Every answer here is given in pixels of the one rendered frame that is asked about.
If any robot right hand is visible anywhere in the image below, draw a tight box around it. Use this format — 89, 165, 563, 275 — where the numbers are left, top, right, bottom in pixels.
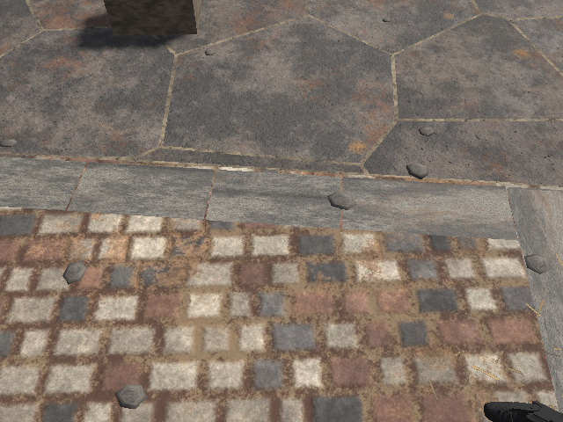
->
484, 401, 563, 422

